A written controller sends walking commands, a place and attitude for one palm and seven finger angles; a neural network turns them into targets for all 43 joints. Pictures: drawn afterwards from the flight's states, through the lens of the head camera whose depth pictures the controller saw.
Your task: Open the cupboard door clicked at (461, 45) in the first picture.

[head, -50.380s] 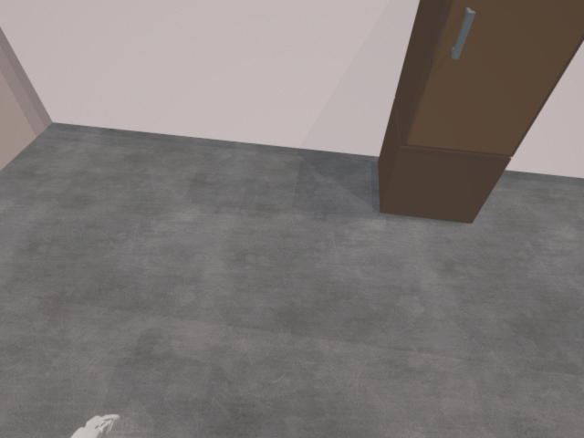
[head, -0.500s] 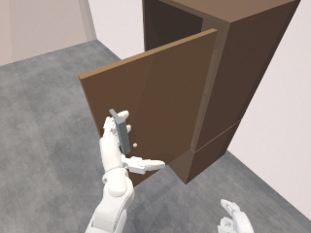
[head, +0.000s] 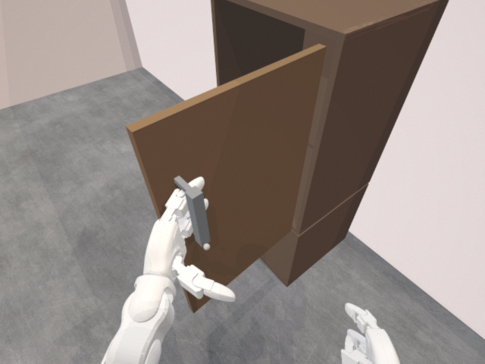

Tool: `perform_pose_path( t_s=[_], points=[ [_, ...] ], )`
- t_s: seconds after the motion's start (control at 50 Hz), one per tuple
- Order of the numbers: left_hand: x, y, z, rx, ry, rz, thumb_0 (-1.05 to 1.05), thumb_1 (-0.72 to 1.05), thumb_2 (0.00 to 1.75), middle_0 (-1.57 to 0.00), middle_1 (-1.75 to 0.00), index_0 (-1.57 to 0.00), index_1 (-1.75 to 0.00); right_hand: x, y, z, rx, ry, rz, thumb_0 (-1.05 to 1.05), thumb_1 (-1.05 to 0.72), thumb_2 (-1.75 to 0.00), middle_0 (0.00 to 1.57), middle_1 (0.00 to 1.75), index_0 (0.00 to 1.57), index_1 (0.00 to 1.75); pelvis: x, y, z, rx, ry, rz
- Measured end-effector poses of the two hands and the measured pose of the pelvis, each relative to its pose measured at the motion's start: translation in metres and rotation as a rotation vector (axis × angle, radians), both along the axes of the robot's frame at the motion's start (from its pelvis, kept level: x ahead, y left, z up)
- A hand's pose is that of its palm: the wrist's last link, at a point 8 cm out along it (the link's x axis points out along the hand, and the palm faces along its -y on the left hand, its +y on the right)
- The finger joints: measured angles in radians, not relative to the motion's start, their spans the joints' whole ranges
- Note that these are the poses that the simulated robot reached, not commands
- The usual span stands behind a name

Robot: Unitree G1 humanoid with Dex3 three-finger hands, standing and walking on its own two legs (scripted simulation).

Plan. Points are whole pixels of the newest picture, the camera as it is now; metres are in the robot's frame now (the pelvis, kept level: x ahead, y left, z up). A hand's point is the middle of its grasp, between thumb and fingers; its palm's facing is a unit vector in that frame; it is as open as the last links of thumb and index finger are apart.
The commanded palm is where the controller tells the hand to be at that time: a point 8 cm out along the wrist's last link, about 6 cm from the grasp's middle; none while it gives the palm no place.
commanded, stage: slide the hand sideways off the handle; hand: left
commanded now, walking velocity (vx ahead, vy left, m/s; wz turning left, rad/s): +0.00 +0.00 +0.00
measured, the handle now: (192, 212) +0.33 +0.11 +0.10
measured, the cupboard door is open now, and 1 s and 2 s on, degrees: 94 91 91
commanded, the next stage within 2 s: draw the hand back to the body in 0.78 s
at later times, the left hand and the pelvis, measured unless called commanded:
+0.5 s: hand (165, 271) +0.23 +0.13 +0.09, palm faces +0.02 -1.00 -0.05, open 16.1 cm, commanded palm +0.20 +0.20 +0.09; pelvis +0.02 -0.02 +0.00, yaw +1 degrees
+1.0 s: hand (129, 286) +0.20 +0.18 +0.09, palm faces +0.01 -1.00 -0.03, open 16.3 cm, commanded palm +0.17 +0.23 +0.10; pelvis +0.02 +0.00 -0.01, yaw +2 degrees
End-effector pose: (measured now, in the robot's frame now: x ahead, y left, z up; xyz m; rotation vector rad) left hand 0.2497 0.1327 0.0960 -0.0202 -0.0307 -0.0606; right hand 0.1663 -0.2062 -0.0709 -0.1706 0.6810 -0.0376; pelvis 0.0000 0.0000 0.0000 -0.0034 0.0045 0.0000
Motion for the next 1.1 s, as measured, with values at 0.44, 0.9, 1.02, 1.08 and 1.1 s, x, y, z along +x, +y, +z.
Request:
perform_pose_path(
  t_s=[0.44, 0.9, 1.02, 1.08, 1.1],
  points=[
    [-0.037, 0.048, -0.006, 0.061, 0.028, 0.084, -0.01, -0.49, 0.3, -0.21, -0.33, -0.19, -0.33, 0.027, -0.03, 0.002, -0.034, -0.038, -0.013, 0.01, -0.9, -0.9, 0.2, 0.3, 0.2, 0.3, 0.02, -0.019, -0.002, -0.005, 0.038, 0.009],
    [-0.069, 0.095, -0.011, 0.038, 0.026, 0.073, -0.01, -0.5, 0.3, -0.15, -0.3, -0.15, -0.31, 0.038, -0.017, 0.003, -0.061, -0.12, 0.015, 0.01, -0.9, -0.9, 0.2, 0.3, 0.2, 0.3, 0.022, -0.003, -0.01, -0.027, 0.071, 0.035],
    [-0.067, 0.098, -0.003, 0.055, -0.002, 0.076, -0.01, -0.5, 0.3, -0.15, -0.3, -0.15, -0.31, 0.036, -0.001, 0.007, -0.044, -0.149, 0.022, 0.01, -0.9, -0.89, 0.2, 0.3, 0.2, 0.3, 0.017, 0.004, -0.011, -0.028, 0.061, 0.029],
    [-0.068, 0.104, 0.007, 0.071, -0.025, 0.09, -0.01, -0.5, 0.3, -0.15, -0.3, -0.15, -0.31, 0.034, 0.006, 0.009, -0.031, -0.158, 0.024, 0.01, -0.9, -0.89, 0.2, 0.3, 0.2, 0.3, 0.016, 0.007, -0.01, -0.03, 0.05, 0.028],
    [-0.068, 0.105, 0.009, 0.073, -0.031, 0.092, -0.01, -0.5, 0.3, -0.15, -0.3, -0.15, -0.31, 0.033, 0.009, 0.009, -0.027, -0.161, 0.025, 0.01, -0.9, -0.89, 0.2, 0.3, 0.2, 0.3, 0.016, 0.008, -0.01, -0.031, 0.046, 0.028]
  ],
)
